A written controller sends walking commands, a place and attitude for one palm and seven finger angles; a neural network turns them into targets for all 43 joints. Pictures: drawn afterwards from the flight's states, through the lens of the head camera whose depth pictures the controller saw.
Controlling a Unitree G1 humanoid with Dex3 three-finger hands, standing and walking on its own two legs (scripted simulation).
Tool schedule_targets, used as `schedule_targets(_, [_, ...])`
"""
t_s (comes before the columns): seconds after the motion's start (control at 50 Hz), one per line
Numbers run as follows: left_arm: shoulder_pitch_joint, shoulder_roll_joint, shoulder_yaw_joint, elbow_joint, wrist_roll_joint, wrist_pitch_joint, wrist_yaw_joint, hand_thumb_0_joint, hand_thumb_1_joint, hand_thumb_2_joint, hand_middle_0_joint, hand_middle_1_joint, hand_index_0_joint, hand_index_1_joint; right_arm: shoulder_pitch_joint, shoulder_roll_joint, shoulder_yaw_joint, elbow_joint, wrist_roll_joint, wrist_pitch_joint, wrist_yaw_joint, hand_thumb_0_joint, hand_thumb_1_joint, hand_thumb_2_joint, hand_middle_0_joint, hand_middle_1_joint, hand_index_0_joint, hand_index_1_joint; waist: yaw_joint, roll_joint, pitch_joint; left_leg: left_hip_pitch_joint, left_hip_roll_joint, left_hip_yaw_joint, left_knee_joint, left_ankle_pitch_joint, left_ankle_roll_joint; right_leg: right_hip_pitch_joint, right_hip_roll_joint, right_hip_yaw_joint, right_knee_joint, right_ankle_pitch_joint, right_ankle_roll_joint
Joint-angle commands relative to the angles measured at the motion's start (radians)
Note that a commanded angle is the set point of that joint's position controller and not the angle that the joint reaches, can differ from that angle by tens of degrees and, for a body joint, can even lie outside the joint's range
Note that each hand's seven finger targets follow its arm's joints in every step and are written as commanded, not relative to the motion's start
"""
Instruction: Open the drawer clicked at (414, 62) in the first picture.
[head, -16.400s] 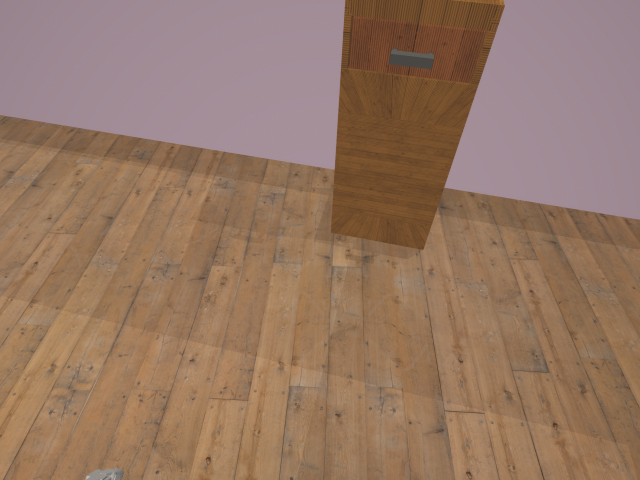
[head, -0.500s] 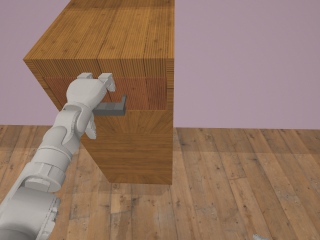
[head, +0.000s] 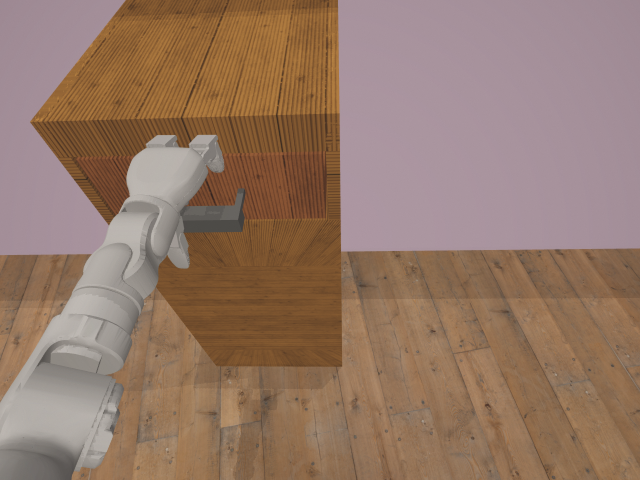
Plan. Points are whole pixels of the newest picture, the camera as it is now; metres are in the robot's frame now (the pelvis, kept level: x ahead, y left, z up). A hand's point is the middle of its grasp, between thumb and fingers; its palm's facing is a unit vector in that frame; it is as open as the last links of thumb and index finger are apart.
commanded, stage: lower the fingers behind the handle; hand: left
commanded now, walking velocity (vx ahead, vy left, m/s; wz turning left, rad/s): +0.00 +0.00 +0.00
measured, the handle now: (206, 207) +0.48 +0.20 +0.04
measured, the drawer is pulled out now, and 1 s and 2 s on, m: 0.00 0.00 0.00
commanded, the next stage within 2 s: lift the fingers back up to retry in 1.68 s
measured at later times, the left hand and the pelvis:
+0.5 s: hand (174, 225) +0.42 +0.22 +0.07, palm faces -0.03 -0.01 -1.00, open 13.8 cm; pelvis +0.00 +0.00 +0.00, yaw +1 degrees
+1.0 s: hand (191, 224) +0.44 +0.21 +0.05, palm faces -0.01 -0.02 -1.00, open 13.7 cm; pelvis -0.01 +0.00 -0.01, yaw +0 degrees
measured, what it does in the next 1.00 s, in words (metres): stands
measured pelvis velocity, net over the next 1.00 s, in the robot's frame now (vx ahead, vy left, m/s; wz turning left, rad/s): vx -0.01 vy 0.00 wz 0.00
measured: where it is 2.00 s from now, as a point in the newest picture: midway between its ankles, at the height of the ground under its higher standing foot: outside the picture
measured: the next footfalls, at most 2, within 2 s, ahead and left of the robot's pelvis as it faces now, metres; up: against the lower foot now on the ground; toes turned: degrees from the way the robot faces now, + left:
none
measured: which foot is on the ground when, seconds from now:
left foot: down 0.00-1.00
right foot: down 0.00-1.00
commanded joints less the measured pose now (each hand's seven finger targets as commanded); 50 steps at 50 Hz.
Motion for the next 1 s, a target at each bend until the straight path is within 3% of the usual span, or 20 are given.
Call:
schedule_targets(0.0, [-0.459,0.185,0.065,-0.197,-0.013,0.044,0.040,0.000,-0.500,0.300,-0.300,-1.200,-0.300,-1.200,-0.011,-0.126,-0.045,-0.106,0.008,-0.025,0.005,0.000,-0.900,-0.900,0.200,0.300,0.200,0.300,-0.011,-0.055,-0.373,0.086,-0.017,-0.023,-0.027,0.455,0.018,0.279,0.016,0.024,-0.019,0.369,-0.015])
schedule_targets(0.02, [-0.450,0.213,0.089,-0.204,-0.014,0.048,0.036,0.000,-0.500,0.300,-0.300,-1.200,-0.300,-1.200,-0.011,-0.129,-0.045,-0.105,0.009,-0.024,0.004,0.000,-0.900,-0.900,0.200,0.300,0.200,0.300,-0.001,-0.049,-0.370,0.085,-0.014,-0.023,-0.032,0.458,0.018,0.285,0.016,0.022,-0.018,0.371,-0.018])
schedule_targets(0.08, [-0.440,0.188,0.062,-0.180,-0.016,0.062,0.013,0.000,-0.500,0.300,-0.300,-1.200,-0.300,-1.200,-0.013,-0.131,-0.043,-0.109,0.008,-0.019,-0.001,0.000,-0.900,-0.900,0.200,0.300,0.200,0.300,-0.013,-0.078,-0.356,0.077,-0.018,-0.020,-0.036,0.433,0.022,0.294,0.013,0.026,-0.029,0.364,-0.015])
schedule_targets(0.12, [-0.379,0.258,0.127,-0.158,-0.015,0.055,0.004,0.000,-0.500,0.300,-0.300,-1.200,-0.300,-1.200,-0.019,-0.135,-0.037,-0.115,0.007,-0.016,-0.008,0.000,-0.900,-0.900,0.200,0.300,0.200,0.300,0.013,-0.107,-0.342,0.044,-0.020,-0.013,-0.044,0.405,0.026,0.326,0.010,0.033,-0.029,0.368,-0.014])
schedule_targets(0.16, [-0.367,0.202,0.080,-0.184,-0.015,0.040,-0.006,0.000,-0.500,0.300,-0.300,-1.200,-0.300,-1.200,-0.030,-0.129,-0.034,-0.129,0.010,-0.015,-0.006,0.000,-0.900,-0.900,0.200,0.300,0.200,0.300,0.011,-0.088,-0.322,0.040,-0.022,-0.013,-0.044,0.403,0.024,0.305,0.008,0.030,-0.027,0.362,-0.015])
schedule_targets(0.2, [-0.381,0.211,0.086,-0.165,-0.012,0.028,-0.004,0.000,-0.500,0.300,-0.300,-1.200,-0.300,-1.200,-0.023,-0.130,-0.035,-0.126,0.008,-0.017,-0.008,0.000,-0.900,-0.900,0.200,0.300,0.200,0.300,0.002,-0.092,-0.299,0.034,-0.020,-0.013,-0.041,0.370,0.026,0.284,0.008,0.033,-0.033,0.328,-0.014])
schedule_targets(0.26, [-0.377,0.248,0.124,-0.205,-0.008,-0.003,0.014,0.000,-0.500,0.300,-0.300,-1.200,-0.300,-1.200,-0.023,-0.126,-0.038,-0.133,0.003,-0.022,-0.011,0.000,-0.900,-0.900,0.200,0.300,0.200,0.300,0.012,-0.074,-0.343,0.038,-0.025,-0.009,-0.030,0.393,0.027,0.309,0.008,0.041,-0.021,0.361,-0.014])
schedule_targets(0.38, [-0.431,0.237,0.109,-0.163,0.005,-0.022,0.062,0.000,-0.500,0.300,-0.300,-1.200,-0.300,-1.200,-0.006,-0.128,-0.044,-0.112,0.002,-0.034,-0.011,0.000,-0.900,-0.900,0.200,0.300,0.200,0.300,-0.023,-0.055,-0.315,0.018,-0.028,-0.014,-0.015,0.336,0.024,0.246,0.010,0.039,-0.024,0.293,-0.013])
schedule_targets(0.48, [-0.488,0.186,0.065,-0.186,0.007,-0.038,0.079,0.000,-0.500,0.300,-0.300,-1.200,-0.300,-1.200,0.020,-0.123,-0.058,-0.099,-0.007,-0.042,-0.009,0.000,-0.900,-0.900,0.200,0.300,0.200,0.300,-0.040,-0.006,-0.398,0.079,-0.028,-0.025,0.017,0.400,0.021,0.220,0.016,0.033,-0.004,0.327,-0.017])
schedule_targets(0.5, [-0.466,0.209,0.090,-0.174,0.006,-0.040,0.081,0.000,-0.500,0.300,-0.300,-1.200,-0.300,-1.200,0.025,-0.124,-0.059,-0.094,-0.006,-0.040,-0.008,0.000,-0.900,-0.900,0.200,0.300,0.200,0.300,-0.032,-0.011,-0.401,0.074,-0.027,-0.027,0.021,0.413,0.021,0.222,0.018,0.033,0.002,0.340,-0.018])
schedule_targets(0.54, [-0.443,0.162,0.058,-0.120,0.004,-0.033,0.083,0.000,-0.500,0.300,-0.300,-1.200,-0.300,-1.200,0.024,-0.123,-0.055,-0.092,-0.006,-0.036,-0.007,0.000,-0.900,-0.900,0.200,0.300,0.200,0.300,-0.040,-0.043,-0.356,0.044,-0.027,-0.027,0.020,0.390,0.020,0.199,0.019,0.024,0.003,0.326,-0.015])
schedule_targets(0.58, [-0.426,0.200,0.095,-0.062,0.009,-0.025,0.091,0.000,-0.500,0.300,-0.300,-1.200,-0.300,-1.200,0.031,-0.133,-0.053,-0.085,-0.006,-0.033,-0.007,0.000,-0.900,-0.900,0.200,0.300,0.200,0.300,-0.038,-0.076,-0.327,0.008,-0.027,-0.027,0.017,0.358,0.021,0.195,0.020,0.025,0.000,0.297,-0.016])
schedule_targets(0.62, [-0.436,0.231,0.114,-0.060,0.019,-0.021,0.103,0.000,-0.500,0.300,-0.300,-1.200,-0.300,-1.200,0.032,-0.133,-0.050,-0.092,-0.006,-0.031,-0.008,0.000,-0.900,-0.900,0.200,0.300,0.200,0.300,-0.025,-0.058,-0.346,-0.017,-0.029,-0.025,0.016,0.341,0.021,0.208,0.017,0.030,0.010,0.293,-0.017])
schedule_targets(0.7, [-0.447,0.255,0.133,-0.030,0.032,-0.018,0.122,0.000,-0.500,0.300,-0.300,-1.200,-0.300,-1.200,0.046,-0.137,-0.050,-0.097,-0.007,-0.032,-0.011,0.000,-0.900,-0.900,0.200,0.300,0.200,0.300,-0.028,-0.056,-0.361,-0.044,-0.028,-0.024,0.025,0.337,0.023,0.209,0.019,0.034,0.021,0.294,-0.017])
schedule_targets(0.74, [-0.463,0.202,0.096,-0.055,0.034,-0.026,0.131,0.000,-0.500,0.300,-0.300,-1.200,-0.300,-1.200,0.056,-0.131,-0.057,-0.098,-0.010,-0.035,-0.007,0.000,-0.900,-0.900,0.200,0.300,0.200,0.300,-0.034,-0.029,-0.394,-0.019,-0.025,-0.024,0.036,0.370,0.021,0.193,0.022,0.031,0.031,0.313,-0.019])
schedule_targets(0.8, [-0.432,0.223,0.123,-0.025,0.040,-0.023,0.146,0.000,-0.500,0.300,-0.300,-1.200,-0.300,-1.200,0.073,-0.135,-0.062,-0.089,-0.014,-0.032,-0.006,0.000,-0.900,-0.900,0.200,0.300,0.200,0.300,-0.036,-0.053,-0.412,-0.022,-0.021,-0.025,0.051,0.403,0.021,0.192,0.026,0.029,0.041,0.341,-0.016])
schedule_targets(0.88, [-0.417,0.199,0.105,0.048,0.042,0.006,0.155,0.000,-0.500,0.300,-0.300,-1.200,-0.300,-1.200,0.081,-0.142,-0.060,-0.074,-0.010,-0.027,-0.003,0.000,-0.900,-0.900,0.200,0.300,0.200,0.300,-0.052,-0.088,-0.349,-0.061,-0.020,-0.024,0.045,0.355,0.021,0.165,0.027,0.025,0.031,0.305,-0.016])
schedule_targets(0.92, [-0.401,0.223,0.122,0.042,0.044,0.013,0.158,0.000,-0.500,0.300,-0.300,-1.200,-0.300,-1.200,0.080,-0.141,-0.060,-0.076,-0.012,-0.027,-0.004,0.000,-0.900,-0.900,0.200,0.300,0.200,0.300,-0.038,-0.067,-0.375,-0.062,-0.022,-0.014,0.045,0.343,0.023,0.182,0.024,0.032,0.031,0.306,-0.014])
schedule_targets(0.94, [-0.378,0.219,0.117,0.073,0.045,0.023,0.156,0.000,-0.500,0.300,-0.300,-1.200,-0.300,-1.200,0.079,-0.141,-0.056,-0.077,-0.009,-0.024,-0.006,0.000,-0.900,-0.900,0.200,0.300,0.200,0.300,-0.037,-0.074,-0.349,-0.085,-0.024,-0.014,0.041,0.325,0.023,0.180,0.025,0.030,0.031,0.293,-0.015])
schedule_targets(0.98, [-0.404,0.190,0.091,0.074,0.050,0.025,0.153,0.000,-0.500,0.300,-0.300,-1.200,-0.300,-1.200,0.079,-0.143,-0.057,-0.074,-0.009,-0.022,-0.006,0.000,-0.900,-0.900,0.200,0.300,0.200,0.300,-0.052,-0.076,-0.336,-0.080,-0.021,-0.017,0.044,0.323,0.022,0.155,0.026,0.027,0.030,0.281,-0.016])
